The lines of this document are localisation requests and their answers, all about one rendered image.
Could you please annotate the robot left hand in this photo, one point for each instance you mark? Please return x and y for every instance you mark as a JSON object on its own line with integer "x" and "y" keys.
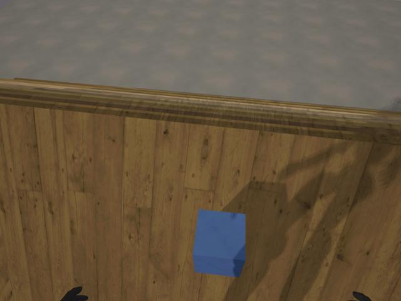
{"x": 72, "y": 295}

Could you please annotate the carton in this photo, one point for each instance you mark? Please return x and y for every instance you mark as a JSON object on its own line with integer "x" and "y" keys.
{"x": 220, "y": 243}

